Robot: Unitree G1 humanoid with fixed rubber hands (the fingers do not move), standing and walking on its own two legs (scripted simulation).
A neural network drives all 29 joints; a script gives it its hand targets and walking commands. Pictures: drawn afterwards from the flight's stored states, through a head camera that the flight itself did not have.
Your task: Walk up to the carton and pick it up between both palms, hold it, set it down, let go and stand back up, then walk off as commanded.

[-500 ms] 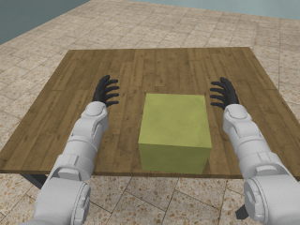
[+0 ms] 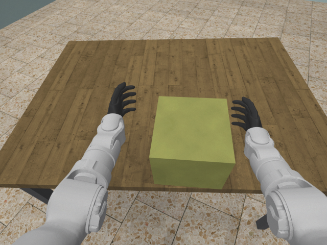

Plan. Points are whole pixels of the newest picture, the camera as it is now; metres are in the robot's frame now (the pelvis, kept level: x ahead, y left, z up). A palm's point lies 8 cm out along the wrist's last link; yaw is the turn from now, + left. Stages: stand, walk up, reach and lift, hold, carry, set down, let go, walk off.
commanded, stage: reach and lift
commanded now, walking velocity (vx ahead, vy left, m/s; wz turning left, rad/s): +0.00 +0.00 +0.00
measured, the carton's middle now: (189, 142) +0.41 -0.04 +0.00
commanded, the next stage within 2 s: none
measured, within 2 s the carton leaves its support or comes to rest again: neither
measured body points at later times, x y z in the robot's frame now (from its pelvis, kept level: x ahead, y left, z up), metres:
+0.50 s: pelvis +0.01 +0.00 -0.01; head +0.12 -0.01 +0.43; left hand +0.46 +0.13 +0.02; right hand +0.45 -0.20 +0.01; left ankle +0.02 +0.14 -0.73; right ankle +0.00 -0.10 -0.73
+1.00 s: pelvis +0.00 +0.00 -0.01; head +0.11 -0.01 +0.43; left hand +0.45 +0.10 +0.02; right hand +0.44 -0.19 +0.01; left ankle +0.02 +0.14 -0.73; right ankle +0.00 -0.10 -0.73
